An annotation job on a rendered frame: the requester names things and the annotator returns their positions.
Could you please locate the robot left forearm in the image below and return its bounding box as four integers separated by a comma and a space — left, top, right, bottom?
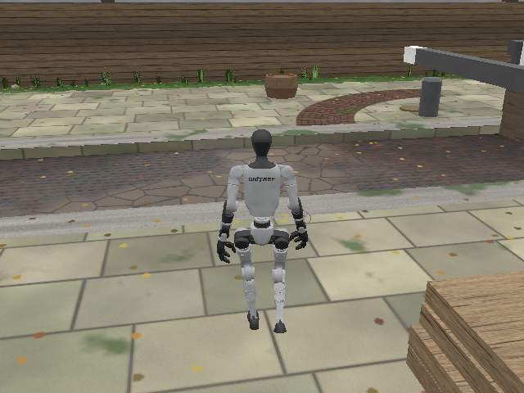
218, 200, 234, 242

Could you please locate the robot right forearm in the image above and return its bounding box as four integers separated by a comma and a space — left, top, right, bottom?
291, 197, 307, 233

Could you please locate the right robot thigh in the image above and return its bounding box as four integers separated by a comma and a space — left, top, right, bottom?
272, 228, 290, 282

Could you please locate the robot right hand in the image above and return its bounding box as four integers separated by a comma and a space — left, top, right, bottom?
289, 230, 308, 250

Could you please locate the robot right upper arm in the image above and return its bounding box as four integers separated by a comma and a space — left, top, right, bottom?
279, 165, 300, 210

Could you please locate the robot left upper arm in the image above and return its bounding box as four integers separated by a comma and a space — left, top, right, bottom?
226, 165, 245, 212

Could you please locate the robot torso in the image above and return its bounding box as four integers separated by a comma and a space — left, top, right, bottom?
243, 161, 281, 246

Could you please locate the robot left hand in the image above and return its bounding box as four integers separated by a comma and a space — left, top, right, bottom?
217, 240, 236, 263

